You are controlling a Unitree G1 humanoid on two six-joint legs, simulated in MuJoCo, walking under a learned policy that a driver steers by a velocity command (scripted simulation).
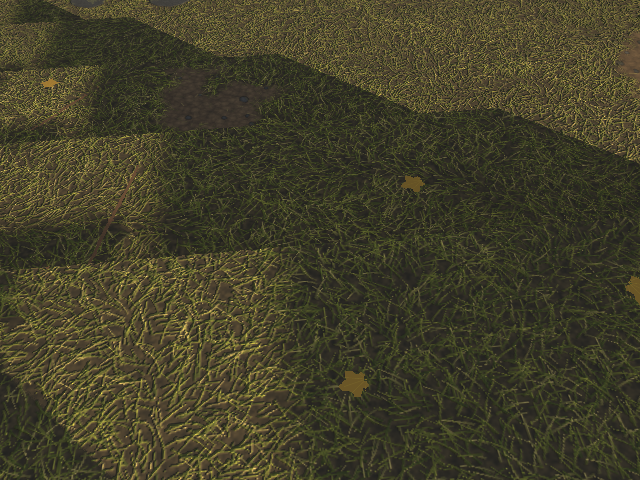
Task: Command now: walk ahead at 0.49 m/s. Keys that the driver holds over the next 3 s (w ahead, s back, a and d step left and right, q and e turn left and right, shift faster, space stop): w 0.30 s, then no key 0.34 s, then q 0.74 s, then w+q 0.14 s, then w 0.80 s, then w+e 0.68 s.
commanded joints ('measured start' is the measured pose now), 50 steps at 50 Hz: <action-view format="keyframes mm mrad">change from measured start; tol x32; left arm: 1 -51 153 25 -61 -7 -13 19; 50 -291 188 90 -185 48 -4 80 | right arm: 1 -34 -27 0 -60 -4 -11 7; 50 155 -80 -35 -46 -14 -12 85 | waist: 1 -25 -83 55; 14 -147 252 -417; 50 -79 -123 -116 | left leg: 1 40 -8 16 -203 182 -13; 9 71 -67 28 -432 95 38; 12 534 -110 66 -447 57 112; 14 1081 254 -674 -618 -165 332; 23 473 54 -12 -708 714 228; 33 542 34 -13 -594 435 171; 39 123 -160 11 72 -621 2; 50 534 -150 110 -503 31 54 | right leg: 1 -108 -252 143 -157 124 -148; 12 64 -257 73 368 497 -43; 15 -630 -81 181 1086 -398 23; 32 -280 -144 86 319 79 63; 36 149 -324 226 266 715 -98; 41 -141 -466 327 -97 -40 -215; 50 -128 -407 97 70 59 -111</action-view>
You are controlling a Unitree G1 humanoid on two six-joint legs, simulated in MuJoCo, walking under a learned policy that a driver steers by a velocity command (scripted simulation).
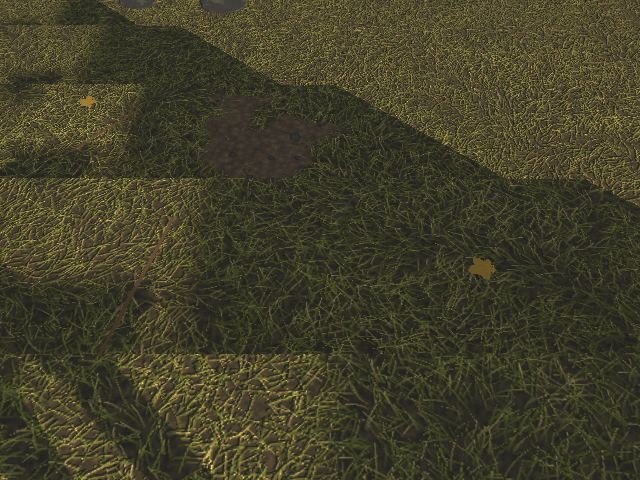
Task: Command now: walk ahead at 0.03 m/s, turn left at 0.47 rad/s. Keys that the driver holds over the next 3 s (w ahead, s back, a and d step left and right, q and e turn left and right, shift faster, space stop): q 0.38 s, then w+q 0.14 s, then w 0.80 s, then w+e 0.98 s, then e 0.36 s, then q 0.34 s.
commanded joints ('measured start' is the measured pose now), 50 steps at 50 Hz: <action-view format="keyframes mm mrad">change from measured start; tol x16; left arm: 1 -22 107 19 -41 16 3 -18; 50 385 162 -46 84 34 -9 -117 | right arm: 1 115 -122 -53 -51 10 -43 -4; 3 116 -309 -100 -107 -33 -91 -32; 50 -206 -59 -7 -216 -7 2 -3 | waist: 1 -44 -49 -132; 2 10 214 -207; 27 9 51 -9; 30 82 -208 17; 50 -46 -123 20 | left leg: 1 226 -27 -32 -252 343 114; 2 334 280 -421 -331 860 400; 5 266 235 -381 -397 478 318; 19 326 206 -469 -293 628 322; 23 206 142 -546 -381 -77 274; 27 11 38 -548 -292 -224 230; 30 -488 -218 -342 242 -354 16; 35 -483 -42 -183 449 8 29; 47 -338 -32 -5 -9 185 78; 50 -50 -109 60 -70 246 132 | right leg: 1 -5 -206 123 44 -99 -133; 2 -129 -11 -53 320 -419 1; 3 -302 77 104 405 -537 46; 8 -240 37 175 648 -300 60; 21 -209 25 176 348 -299 77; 27 191 73 107 14 -162 -3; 28 286 5 167 14 -161 -45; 30 451 -377 813 -174 -211 -424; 33 386 -245 523 -242 -392 -270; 50 318 -172 81 -65 777 -199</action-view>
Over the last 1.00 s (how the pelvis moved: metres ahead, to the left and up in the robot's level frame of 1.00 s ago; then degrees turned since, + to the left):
0.36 0.08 -0.01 8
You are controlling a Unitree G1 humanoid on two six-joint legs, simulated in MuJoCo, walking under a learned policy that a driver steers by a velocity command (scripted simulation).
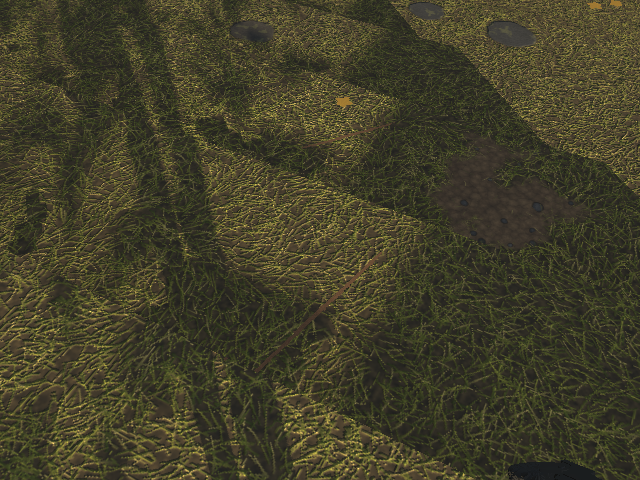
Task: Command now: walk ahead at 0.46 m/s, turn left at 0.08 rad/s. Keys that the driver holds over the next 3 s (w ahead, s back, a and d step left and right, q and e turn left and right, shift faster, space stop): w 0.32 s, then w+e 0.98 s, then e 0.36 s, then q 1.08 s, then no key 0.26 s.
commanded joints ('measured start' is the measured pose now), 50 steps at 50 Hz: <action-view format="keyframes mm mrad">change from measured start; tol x32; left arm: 1 -38 220 57 -51 13 -10 4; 22 -526 101 33 -235 -8 44 -5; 30 160 224 106 -55 -4 -31 29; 36 -245 71 50 -126 -18 -53 11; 50 53 103 10 -81 15 -15 -11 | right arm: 1 93 -187 -65 -41 29 -26 -21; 4 695 -194 -64 147 -23 -40 -51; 9 265 -28 -10 102 11 -63 -63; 29 621 -21 32 192 -76 -75 -10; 31 230 -124 3 98 5 -75 -19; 50 -40 -62 68 -83 -52 -19 -13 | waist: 1 -156 -67 -39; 3 -248 179 -443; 6 -198 94 21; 25 -76 76 52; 29 23 -249 -440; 31 110 -35 -51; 50 20 -18 91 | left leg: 1 424 -69 35 8 98 78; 3 1170 330 -610 -113 140 395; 9 343 246 -338 -450 -37 184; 27 528 183 61 -41 629 19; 29 -80 -76 6 577 -483 -149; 30 -348 -66 -153 767 -514 -111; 42 78 73 -40 462 133 -120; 45 -551 101 -199 185 295 -148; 50 189 52 -52 49 455 -116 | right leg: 1 -267 -177 -21 315 1128 -121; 4 -930 74 158 1177 -115 -45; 17 -803 -79 63 580 501 -30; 25 -750 -12 47 447 274 -105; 27 -427 77 10 404 386 -158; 29 381 -293 731 327 477 -541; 35 -451 -159 499 102 331 -332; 42 -771 -19 353 248 357 -274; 45 -162 -71 556 470 116 -291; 50 -911 48 533 550 -157 -271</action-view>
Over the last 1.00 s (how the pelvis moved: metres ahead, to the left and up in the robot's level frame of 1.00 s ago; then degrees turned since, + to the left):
0.21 0.06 -0.02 24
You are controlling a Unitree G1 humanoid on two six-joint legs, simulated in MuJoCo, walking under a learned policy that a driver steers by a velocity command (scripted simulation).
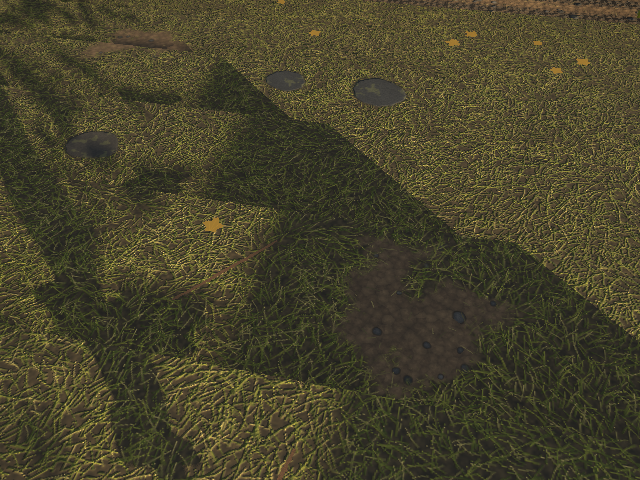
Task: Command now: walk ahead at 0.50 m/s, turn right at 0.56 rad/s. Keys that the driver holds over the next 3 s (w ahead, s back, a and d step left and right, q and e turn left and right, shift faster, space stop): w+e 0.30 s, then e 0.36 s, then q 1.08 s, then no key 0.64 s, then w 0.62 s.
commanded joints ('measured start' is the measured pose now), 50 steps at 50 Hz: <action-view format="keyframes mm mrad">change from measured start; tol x64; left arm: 1 6 169 24 -41 -5 -4 -31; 50 -380 297 118 -233 -67 17 52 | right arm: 1 -76 -70 -16 -101 13 -3 3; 7 673 -244 -113 170 34 -30 9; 50 102 -241 -149 11 87 -65 -44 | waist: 1 -62 -50 147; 50 -78 -44 -22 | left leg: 1 354 -40 64 -22 -24 2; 8 1544 452 -281 113 780 505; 11 733 384 -295 -300 -520 385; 27 677 165 346 -160 416 111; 30 150 -108 211 573 -1097 -93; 50 203 17 -8 -164 -549 172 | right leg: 1 -412 -160 317 -130 73 -156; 8 -857 12 27 1332 -220 115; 17 -437 -325 -149 11 676 68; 29 505 -353 58 -254 1310 -278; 39 -309 -309 -75 -652 738 -84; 50 156 -375 8 -486 299 -130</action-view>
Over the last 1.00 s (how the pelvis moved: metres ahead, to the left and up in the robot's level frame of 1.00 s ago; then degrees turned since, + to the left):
0.55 -0.05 -0.03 -19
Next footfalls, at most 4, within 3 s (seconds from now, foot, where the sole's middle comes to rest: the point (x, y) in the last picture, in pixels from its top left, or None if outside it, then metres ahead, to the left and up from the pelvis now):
0.12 left None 0.22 0.16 -0.89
0.56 right None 0.42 -0.13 -0.89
0.90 left None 0.49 0.11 -0.89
1.42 right None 0.43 -0.11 -0.89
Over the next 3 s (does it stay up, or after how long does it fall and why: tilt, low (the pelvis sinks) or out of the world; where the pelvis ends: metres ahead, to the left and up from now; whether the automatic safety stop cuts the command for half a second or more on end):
stays up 0.67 0.07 -0.15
